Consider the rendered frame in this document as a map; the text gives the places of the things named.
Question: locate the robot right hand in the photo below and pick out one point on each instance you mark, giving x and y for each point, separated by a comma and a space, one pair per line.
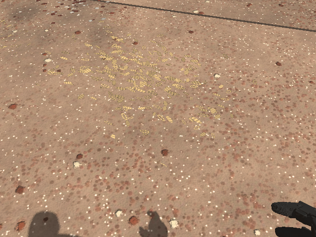
302, 212

